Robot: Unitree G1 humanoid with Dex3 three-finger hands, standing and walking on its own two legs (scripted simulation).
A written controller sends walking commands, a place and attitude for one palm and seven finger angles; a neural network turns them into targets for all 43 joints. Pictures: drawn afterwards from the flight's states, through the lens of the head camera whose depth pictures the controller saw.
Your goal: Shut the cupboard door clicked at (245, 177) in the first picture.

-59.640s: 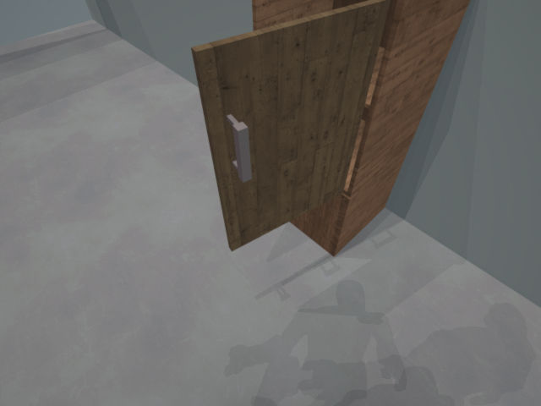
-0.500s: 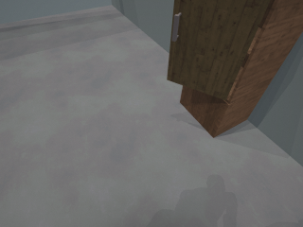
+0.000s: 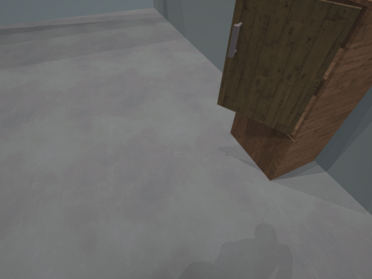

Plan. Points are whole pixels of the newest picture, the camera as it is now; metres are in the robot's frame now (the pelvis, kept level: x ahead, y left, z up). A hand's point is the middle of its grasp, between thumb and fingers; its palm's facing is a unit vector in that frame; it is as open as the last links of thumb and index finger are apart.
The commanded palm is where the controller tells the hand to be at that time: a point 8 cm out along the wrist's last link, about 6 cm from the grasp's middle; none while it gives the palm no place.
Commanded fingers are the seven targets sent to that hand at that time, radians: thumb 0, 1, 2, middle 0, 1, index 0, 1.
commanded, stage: walk to a spot facing it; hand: left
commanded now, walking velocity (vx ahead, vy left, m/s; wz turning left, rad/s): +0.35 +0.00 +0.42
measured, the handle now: (235, 40) +1.04 -0.18 +0.05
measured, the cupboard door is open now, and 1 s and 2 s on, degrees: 31 31 31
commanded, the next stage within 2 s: turn to face it in 0.46 s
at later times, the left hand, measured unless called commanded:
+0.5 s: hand (115, 224) +0.29 +0.20 -0.15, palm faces +0.11 -0.98 -0.18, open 7.4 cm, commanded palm none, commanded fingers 0.00 0.90 0.90 -0.20 -0.30 -0.20 -0.30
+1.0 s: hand (115, 209) +0.34 +0.22 -0.17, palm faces +0.14 -0.97 -0.21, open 7.3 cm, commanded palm none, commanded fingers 0.00 0.90 0.90 -0.20 -0.30 -0.20 -0.30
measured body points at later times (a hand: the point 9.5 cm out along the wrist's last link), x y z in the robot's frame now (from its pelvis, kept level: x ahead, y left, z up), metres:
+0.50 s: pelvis +0.17 +0.02 +0.00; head +0.22 +0.01 +0.44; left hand +0.28 +0.26 -0.14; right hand +0.11 -0.19 -0.16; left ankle +0.04 +0.10 -0.74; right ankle +0.31 -0.09 -0.72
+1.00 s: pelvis +0.34 +0.02 +0.00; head +0.39 +0.03 +0.45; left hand +0.33 +0.27 -0.15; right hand +0.46 -0.20 -0.15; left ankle +0.32 +0.15 -0.74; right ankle +0.33 -0.09 -0.70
